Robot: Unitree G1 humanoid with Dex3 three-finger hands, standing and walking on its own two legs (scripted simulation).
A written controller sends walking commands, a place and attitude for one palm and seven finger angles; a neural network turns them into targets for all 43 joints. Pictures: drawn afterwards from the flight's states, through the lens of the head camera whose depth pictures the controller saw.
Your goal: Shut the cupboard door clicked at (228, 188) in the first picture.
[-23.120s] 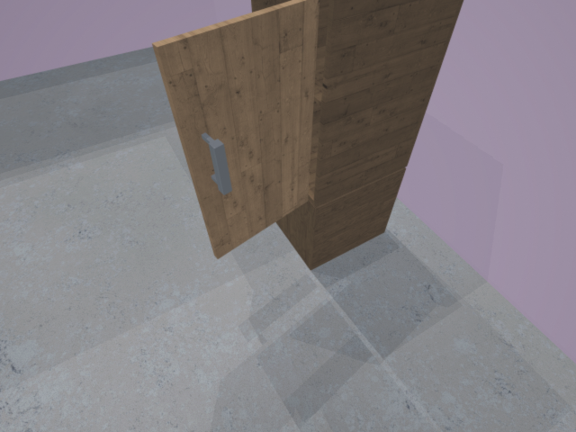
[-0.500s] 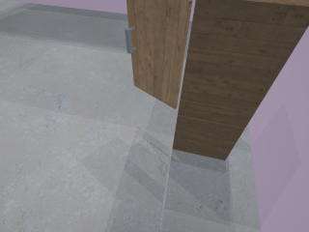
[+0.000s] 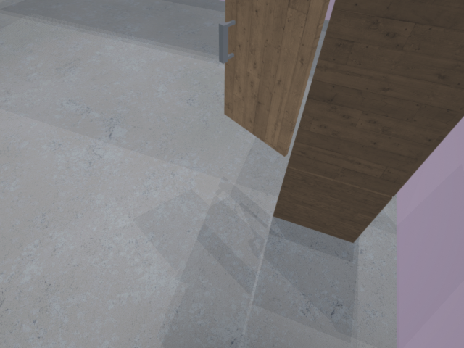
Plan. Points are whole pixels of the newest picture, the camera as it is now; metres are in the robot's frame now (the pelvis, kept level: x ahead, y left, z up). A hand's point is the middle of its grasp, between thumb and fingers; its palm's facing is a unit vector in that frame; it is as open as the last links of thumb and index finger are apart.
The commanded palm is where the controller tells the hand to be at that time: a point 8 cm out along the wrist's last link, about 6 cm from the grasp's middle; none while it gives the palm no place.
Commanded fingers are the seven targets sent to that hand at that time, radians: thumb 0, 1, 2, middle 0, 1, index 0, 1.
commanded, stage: walk to a spot facing it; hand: left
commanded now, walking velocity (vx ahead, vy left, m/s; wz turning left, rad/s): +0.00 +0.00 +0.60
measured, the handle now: (227, 41) +1.01 +0.05 +0.01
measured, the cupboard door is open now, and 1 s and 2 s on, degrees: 65 65 65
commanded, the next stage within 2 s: none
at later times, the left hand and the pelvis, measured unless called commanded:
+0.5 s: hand out of the picture +0.05 +0.21 -0.15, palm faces +0.29 -0.91 -0.30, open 7.4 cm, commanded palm none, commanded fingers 0.00 0.90 0.90 -0.20 -0.30 -0.20 -0.30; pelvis +0.00 -0.03 +0.00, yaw +18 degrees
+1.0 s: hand out of the picture -0.10 +0.17 -0.18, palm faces +0.61 -0.75 -0.25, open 7.4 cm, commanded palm none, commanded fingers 0.00 0.90 0.90 -0.20 -0.30 -0.20 -0.30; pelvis +0.01 -0.02 -0.01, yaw +38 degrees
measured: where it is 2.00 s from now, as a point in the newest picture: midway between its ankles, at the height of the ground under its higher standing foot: (168, 331)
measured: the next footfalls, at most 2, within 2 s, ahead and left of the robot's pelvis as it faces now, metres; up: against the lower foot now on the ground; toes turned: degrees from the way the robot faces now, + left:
right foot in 0.50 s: +0.06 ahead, -0.14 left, +0.00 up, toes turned +19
left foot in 0.90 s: -0.06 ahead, +0.09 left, +0.00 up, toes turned +40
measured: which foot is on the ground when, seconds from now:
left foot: down 0.00-0.50, up 0.52-0.88, down 0.90-1.00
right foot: down 0.00-0.08, up 0.10-0.48, down 0.50-0.90, up 0.92-1.00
